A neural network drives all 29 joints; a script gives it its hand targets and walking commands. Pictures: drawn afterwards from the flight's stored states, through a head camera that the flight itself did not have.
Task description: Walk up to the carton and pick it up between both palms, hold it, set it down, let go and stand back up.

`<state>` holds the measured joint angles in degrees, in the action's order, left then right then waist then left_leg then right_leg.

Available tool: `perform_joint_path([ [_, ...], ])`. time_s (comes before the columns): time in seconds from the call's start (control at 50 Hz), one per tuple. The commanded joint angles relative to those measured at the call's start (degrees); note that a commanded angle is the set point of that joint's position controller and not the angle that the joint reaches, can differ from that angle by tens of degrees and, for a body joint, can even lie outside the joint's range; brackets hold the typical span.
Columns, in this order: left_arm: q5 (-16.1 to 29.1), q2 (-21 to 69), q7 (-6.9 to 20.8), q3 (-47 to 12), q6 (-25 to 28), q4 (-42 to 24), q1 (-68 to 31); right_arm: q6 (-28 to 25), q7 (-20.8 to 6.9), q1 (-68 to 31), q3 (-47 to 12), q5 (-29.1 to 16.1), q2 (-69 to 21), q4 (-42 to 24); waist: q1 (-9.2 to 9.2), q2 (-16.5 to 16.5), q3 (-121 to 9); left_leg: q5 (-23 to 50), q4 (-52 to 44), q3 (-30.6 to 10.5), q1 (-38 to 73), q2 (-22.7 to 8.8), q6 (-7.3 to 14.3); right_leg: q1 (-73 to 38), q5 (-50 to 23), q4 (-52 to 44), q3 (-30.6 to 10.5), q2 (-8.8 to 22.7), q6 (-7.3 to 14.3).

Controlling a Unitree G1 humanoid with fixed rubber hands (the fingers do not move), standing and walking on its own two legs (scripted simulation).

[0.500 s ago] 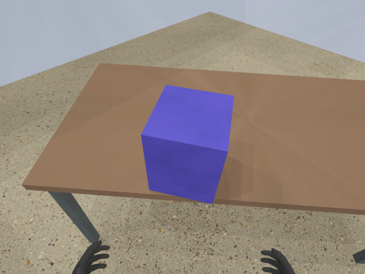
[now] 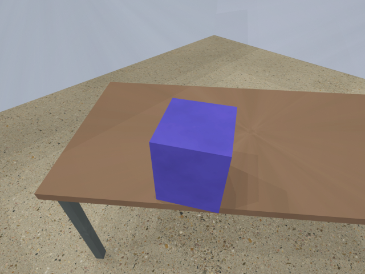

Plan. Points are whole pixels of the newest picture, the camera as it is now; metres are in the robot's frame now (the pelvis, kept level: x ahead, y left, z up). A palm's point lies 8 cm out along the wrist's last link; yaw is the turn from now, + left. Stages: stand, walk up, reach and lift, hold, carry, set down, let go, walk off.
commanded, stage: stand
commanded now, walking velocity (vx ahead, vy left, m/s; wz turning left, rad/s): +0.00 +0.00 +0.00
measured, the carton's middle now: (195, 154) +0.49 -0.02 -0.01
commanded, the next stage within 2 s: none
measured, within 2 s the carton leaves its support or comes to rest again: neither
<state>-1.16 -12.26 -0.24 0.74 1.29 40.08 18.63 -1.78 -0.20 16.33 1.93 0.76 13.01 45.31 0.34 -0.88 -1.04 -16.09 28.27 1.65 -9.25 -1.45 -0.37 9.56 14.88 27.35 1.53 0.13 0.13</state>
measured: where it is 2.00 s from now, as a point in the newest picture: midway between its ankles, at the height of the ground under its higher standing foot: outside the picture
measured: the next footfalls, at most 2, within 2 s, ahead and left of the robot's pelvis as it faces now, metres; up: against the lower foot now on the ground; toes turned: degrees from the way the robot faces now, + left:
none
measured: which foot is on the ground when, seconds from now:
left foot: down 0.00-1.00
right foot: down 0.00-1.00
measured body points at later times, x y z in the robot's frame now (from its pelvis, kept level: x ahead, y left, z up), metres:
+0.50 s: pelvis -0.04 +0.01 +0.00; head -0.07 +0.01 +0.45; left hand -0.04 +0.26 -0.14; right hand -0.02 -0.23 -0.15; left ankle -0.01 +0.12 -0.74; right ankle +0.00 -0.12 -0.74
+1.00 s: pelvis -0.05 +0.00 +0.00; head -0.07 +0.00 +0.45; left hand -0.07 +0.25 -0.15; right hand -0.05 -0.24 -0.16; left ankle -0.01 +0.12 -0.74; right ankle +0.00 -0.12 -0.74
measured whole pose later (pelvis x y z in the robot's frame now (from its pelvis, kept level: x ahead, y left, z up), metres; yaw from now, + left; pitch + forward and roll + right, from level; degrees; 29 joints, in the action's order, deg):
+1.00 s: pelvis -0.05 +0.00 +0.00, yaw +0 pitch -2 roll +0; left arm -0.7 -10.7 -1.5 0.7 0.4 53.8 25.3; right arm 0.2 1.0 23.0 1.1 0.6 11.9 54.8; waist 0.2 -0.9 -0.7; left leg -11.5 28.9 0.3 -15.3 0.5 0.2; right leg 16.1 11.2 29.5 -0.2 0.7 -0.4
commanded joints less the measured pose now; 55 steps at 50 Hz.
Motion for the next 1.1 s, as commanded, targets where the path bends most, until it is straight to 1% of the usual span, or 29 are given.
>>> perform_joint_path([
  [0.0,0.09,-7.71,-0.46,2.07,2.41,-5.27,-1.08,-1.60,0.25,-0.58,1.56,0.04,7.73,-5.00,-0.29,1.30,2.12,10.71,-5.31,-5.39,-1.45,-4.32,1.73,2.33,-12.62,-5.58,-5.49,5.38,0.65],
  [0.16,0.36,-8.80,-0.93,1.16,2.09,-0.99,3.62,-1.21,0.45,2.95,0.42,-0.15,8.23,-1.70,-0.13,1.46,4.52,4.26,-7.50,-6.37,-3.89,-3.93,1.67,2.72,-5.44,-6.48,-5.54,5.41,0.32],
  [0.32,0.35,-8.92,-1.17,0.49,1.37,3.35,7.23,-0.55,0.66,5.36,-0.11,-0.37,8.47,1.22,0.10,0.38,7.41,-5.94,-10.18,-7.75,-8.75,-3.69,1.58,4.18,1.71,-6.25,-5.40,4.90,-0.14],
  [0.4,0.19,-8.42,-1.23,0.52,1.17,5.19,8.82,-0.22,0.76,5.92,0.10,-0.43,8.56,2.23,0.23,-0.28,8.52,-10.90,-11.57,-8.64,-11.47,-3.78,1.67,4.62,4.21,-5.70,-5.22,4.42,-0.35],
  [0.5,0.10,-7.75,-1.34,0.76,1.01,7.03,10.28,0.18,0.88,6.66,0.43,-0.41,8.30,3.34,0.16,-0.30,9.13,-13.90,-12.02,-9.08,-12.97,-3.69,1.69,5.79,6.69,-5.55,-5.38,4.11,-0.44],
  [0.7,0.22,-7.24,-1.56,1.47,0.54,9.39,11.24,0.80,1.18,8.55,0.85,-0.16,7.37,5.10,-0.30,1.14,9.50,-14.25,-10.23,-8.82,-12.05,-3.00,1.43,9.86,11.75,-7.06,-7.17,4.34,-0.02],
  [0.82,0.37,-7.10,-1.66,1.79,0.29,10.26,11.06,0.93,1.39,9.27,0.86,-0.10,6.77,5.82,-0.31,1.68,9.29,-13.05,-9.26,-8.80,-11.34,-2.75,1.28,10.97,12.79,-7.56,-8.17,4.49,0.28],
  [0.94,0.52,-6.87,-1.75,1.91,0.12,10.84,10.51,0.95,1.59,9.65,0.74,-0.14,6.20,6.43,-0.20,1.71,8.99,-11.27,-8.64,-8.78,-10.88,-2.70,1.16,10.87,12.04,-7.66,-8.74,4.62,0.48],
  [1.08,0.71,-6.55,-1.88,1.82,0.05,11.39,9.32,0.86,1.81,9.79,0.48,-0.24,5.57,7.07,-0.11,1.48,8.37,-8.07,-8.13,-8.58,-9.87,-2.78,1.03,9.81,9.39,-7.54,-8.89,4.73,0.58],
])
